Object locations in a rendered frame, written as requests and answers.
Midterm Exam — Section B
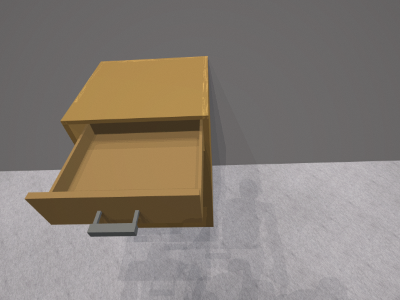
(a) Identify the handle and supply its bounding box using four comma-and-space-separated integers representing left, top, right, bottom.
87, 210, 139, 237

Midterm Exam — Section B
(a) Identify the drawer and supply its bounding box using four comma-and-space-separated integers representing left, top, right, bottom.
25, 119, 204, 225

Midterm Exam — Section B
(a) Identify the cabinet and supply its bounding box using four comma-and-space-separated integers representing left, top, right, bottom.
61, 56, 214, 228

